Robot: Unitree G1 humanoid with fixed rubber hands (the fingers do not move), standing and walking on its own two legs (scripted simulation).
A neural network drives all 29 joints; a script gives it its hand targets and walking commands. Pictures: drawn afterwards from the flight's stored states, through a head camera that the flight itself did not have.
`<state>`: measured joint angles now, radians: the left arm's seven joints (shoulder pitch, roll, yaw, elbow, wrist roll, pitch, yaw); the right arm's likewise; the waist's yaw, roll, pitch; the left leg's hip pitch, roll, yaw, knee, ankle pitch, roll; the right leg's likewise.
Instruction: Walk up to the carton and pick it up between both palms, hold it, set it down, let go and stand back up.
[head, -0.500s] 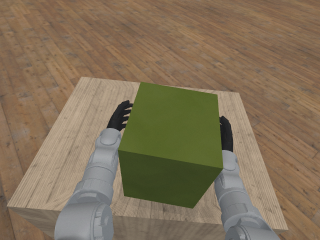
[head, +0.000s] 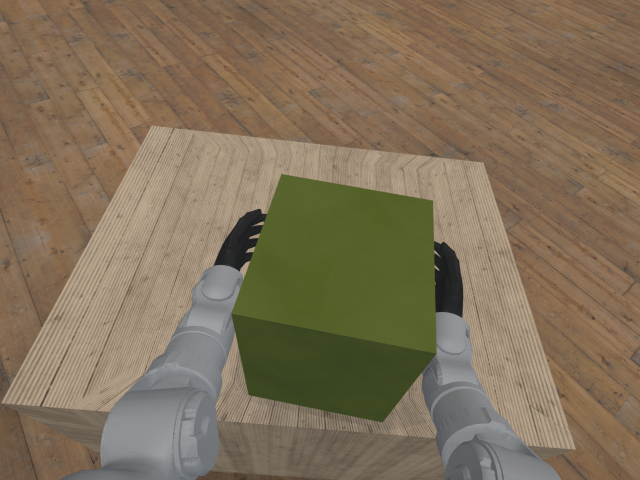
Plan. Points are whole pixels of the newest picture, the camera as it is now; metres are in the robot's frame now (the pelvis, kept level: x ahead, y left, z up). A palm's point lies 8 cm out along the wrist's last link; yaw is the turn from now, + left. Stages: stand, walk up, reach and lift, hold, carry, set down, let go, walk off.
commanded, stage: set down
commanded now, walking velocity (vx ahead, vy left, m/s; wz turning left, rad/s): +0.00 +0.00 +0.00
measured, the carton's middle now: (334, 304) +0.35 -0.03 +0.00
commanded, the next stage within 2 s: none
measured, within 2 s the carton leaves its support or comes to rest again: rests again in 0.78 s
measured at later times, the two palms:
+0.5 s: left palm (234, 266) +0.41 +0.12 +0.00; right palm (435, 311) +0.34 -0.17 +0.00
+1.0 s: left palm (237, 283) +0.41 +0.11 -0.03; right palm (431, 328) +0.33 -0.17 -0.03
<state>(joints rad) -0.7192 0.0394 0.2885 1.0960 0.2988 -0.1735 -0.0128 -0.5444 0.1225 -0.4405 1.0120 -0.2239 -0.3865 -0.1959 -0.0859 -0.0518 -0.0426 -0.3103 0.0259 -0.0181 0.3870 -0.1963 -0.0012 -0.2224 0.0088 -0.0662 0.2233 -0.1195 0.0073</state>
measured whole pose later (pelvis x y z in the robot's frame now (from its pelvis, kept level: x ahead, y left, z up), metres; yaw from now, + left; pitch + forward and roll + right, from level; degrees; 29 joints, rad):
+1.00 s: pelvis -0.02 +0.01 -0.02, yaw -1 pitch +21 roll -4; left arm -0.90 0.11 0.31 1.44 0.27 -0.45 0.03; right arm -0.66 0.14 -0.66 1.13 -0.40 -0.55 -0.19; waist -0.10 -0.01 -0.13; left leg -0.73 0.04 -0.02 0.57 -0.21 0.01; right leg -0.64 0.01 -0.08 0.40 -0.14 0.01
